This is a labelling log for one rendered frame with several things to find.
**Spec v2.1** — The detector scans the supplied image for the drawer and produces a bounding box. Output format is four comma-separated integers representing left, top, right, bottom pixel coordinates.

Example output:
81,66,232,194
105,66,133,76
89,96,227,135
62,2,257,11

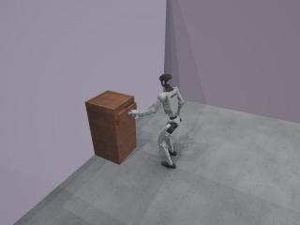
115,102,137,126

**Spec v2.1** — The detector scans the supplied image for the cabinet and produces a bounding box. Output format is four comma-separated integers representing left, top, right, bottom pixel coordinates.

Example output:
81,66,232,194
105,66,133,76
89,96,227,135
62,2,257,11
84,90,137,165

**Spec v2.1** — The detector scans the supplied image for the robot right foot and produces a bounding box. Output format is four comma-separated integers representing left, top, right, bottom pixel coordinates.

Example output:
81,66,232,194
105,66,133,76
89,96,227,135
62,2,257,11
168,149,177,156

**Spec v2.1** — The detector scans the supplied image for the robot left upper arm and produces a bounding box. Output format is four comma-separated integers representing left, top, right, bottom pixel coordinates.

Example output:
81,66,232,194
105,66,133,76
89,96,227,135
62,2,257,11
152,93,167,113

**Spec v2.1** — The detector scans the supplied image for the robot foot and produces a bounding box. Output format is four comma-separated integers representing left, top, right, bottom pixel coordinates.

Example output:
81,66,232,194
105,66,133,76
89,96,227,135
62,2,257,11
168,149,177,156
161,161,176,169

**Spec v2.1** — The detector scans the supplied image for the left robot hand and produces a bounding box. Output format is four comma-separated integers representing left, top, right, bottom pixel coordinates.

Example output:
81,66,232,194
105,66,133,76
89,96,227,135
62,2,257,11
127,110,138,117

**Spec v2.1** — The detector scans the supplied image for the robot right forearm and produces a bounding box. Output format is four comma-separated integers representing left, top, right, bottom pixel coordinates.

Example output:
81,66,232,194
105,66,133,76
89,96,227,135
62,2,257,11
177,103,184,114

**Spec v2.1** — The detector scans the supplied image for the robot left forearm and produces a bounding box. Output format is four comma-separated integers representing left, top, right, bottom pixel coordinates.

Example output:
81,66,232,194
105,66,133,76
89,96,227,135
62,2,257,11
137,108,155,117

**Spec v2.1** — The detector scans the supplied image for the robot right upper arm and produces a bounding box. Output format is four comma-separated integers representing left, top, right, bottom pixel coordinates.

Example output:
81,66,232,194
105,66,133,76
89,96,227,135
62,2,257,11
173,86,185,106

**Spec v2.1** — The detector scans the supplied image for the robot left foot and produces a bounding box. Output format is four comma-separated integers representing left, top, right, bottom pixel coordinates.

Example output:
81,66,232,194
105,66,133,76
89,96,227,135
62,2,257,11
161,161,176,169

